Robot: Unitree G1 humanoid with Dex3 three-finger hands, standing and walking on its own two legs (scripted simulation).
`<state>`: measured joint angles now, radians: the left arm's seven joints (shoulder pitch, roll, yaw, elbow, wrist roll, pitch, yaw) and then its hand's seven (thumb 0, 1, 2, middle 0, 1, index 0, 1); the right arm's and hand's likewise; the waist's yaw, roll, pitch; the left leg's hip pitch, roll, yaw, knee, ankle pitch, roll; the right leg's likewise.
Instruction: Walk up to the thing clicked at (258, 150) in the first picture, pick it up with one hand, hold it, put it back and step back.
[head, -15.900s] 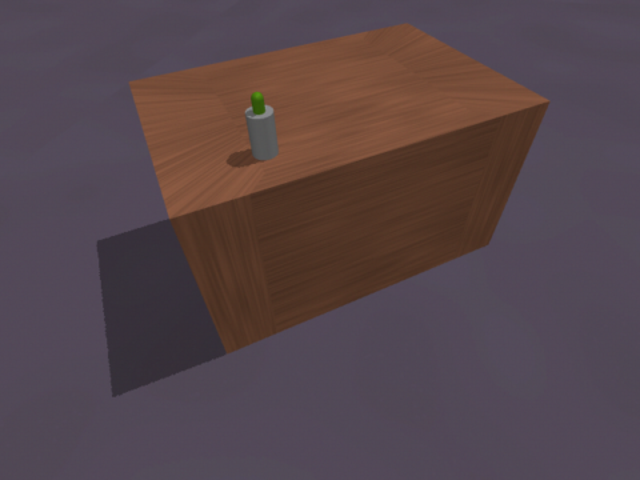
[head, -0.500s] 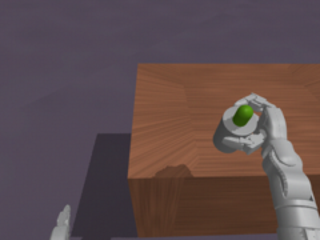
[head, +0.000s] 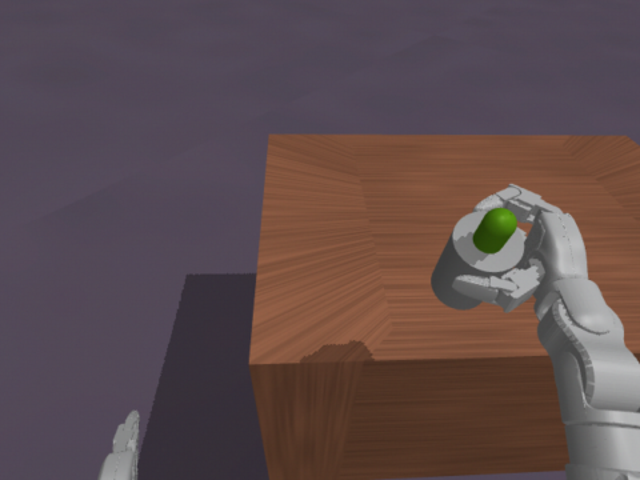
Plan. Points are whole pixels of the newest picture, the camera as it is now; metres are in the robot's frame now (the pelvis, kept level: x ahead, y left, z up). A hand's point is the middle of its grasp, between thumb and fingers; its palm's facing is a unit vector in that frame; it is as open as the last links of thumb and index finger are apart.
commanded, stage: hold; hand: right
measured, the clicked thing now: (477, 255) +0.33 -0.14 +0.17
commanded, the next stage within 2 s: none
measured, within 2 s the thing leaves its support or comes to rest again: neither
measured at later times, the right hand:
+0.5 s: hand (502, 239) +0.33 -0.16 +0.20, palm faces +0.05 +1.00 -0.04, open 10.4 cm
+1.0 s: hand (497, 257) +0.31 -0.16 +0.18, palm faces +0.06 +1.00 -0.04, open 10.4 cm
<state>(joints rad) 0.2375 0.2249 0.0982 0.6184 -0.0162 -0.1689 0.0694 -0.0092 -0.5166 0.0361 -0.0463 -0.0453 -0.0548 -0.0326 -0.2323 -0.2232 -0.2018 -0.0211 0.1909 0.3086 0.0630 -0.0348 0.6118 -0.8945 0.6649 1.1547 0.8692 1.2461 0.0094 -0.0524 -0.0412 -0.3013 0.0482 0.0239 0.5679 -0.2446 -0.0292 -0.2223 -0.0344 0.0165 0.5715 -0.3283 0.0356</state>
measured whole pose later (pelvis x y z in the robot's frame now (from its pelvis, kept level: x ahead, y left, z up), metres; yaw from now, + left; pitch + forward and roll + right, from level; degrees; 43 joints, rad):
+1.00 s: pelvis -0.01 +0.00 +0.00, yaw +0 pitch -2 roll +0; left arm 0.22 0.23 0.10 0.66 -0.01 -0.24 0.06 -0.01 -0.54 0.05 -0.05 -0.04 -0.05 -0.04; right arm -0.21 -0.23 -0.22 -0.11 0.21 0.42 0.08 -0.04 0.61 -0.89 0.66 1.16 0.87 1.25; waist 0.01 -0.06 -0.03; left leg -0.30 0.05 0.03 0.57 -0.24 -0.02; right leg -0.22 -0.04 0.03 0.58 -0.32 0.04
